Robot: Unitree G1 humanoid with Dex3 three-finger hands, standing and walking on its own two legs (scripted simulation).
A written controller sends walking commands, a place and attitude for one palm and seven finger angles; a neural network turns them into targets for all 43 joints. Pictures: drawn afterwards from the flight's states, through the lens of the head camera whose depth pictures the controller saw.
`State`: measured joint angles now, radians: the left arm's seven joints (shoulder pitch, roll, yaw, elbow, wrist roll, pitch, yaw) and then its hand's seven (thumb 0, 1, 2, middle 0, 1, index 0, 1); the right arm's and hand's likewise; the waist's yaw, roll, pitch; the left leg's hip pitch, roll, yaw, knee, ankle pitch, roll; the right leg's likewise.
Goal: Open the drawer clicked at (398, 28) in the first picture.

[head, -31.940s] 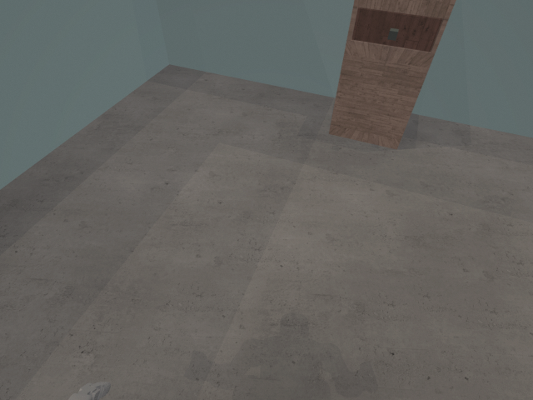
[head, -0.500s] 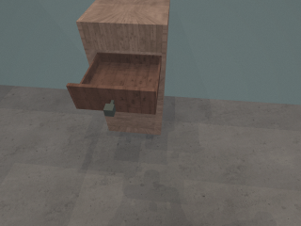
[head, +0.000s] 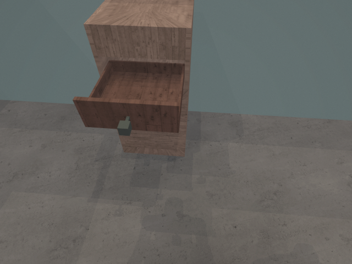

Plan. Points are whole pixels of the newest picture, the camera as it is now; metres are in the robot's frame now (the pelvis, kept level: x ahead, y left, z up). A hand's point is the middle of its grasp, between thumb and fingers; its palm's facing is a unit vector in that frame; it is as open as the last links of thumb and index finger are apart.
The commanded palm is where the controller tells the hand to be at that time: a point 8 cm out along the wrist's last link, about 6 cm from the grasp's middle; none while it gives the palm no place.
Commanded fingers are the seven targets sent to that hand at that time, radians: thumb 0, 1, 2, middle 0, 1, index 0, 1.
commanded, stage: look to check the result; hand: left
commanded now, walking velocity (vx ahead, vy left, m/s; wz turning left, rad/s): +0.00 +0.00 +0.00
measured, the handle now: (126, 124) +0.59 +0.22 -0.10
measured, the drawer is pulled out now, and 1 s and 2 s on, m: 0.30 0.30 0.30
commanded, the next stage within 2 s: stand and wait in 0.48 s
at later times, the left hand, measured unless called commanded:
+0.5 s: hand out of the picture +0.00 +0.15 -0.17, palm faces +0.04 -0.98 -0.20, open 7.3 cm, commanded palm none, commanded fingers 0.00 0.90 0.90 -0.20 -0.30 -0.20 -0.30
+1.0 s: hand out of the picture +0.03 +0.15 -0.17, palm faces +0.03 -0.97 -0.24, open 7.3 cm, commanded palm none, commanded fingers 0.00 0.90 0.90 -0.20 -0.30 -0.20 -0.30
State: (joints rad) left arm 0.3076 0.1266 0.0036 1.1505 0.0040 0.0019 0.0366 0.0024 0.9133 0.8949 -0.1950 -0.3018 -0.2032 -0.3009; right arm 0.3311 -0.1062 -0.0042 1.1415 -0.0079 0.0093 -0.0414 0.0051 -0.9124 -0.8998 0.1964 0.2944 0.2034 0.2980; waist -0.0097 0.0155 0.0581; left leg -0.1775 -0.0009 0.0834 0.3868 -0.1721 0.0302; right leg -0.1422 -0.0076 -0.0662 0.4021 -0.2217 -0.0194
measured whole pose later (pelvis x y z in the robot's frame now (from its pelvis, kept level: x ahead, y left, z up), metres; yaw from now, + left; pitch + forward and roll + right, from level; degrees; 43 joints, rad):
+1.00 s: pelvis +0.02 -0.04 +0.00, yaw +0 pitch -2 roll +0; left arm 0.23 0.17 0.02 1.14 0.00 -0.02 0.03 0.00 0.91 0.89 -0.20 -0.30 -0.20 -0.30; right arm 0.24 -0.18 -0.01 1.13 -0.01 0.01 -0.04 0.01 -0.91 -0.90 0.20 0.29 0.20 0.30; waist -0.01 0.03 0.07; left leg -0.14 0.05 0.06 0.37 -0.18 -0.02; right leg -0.09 0.05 -0.08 0.35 -0.22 -0.07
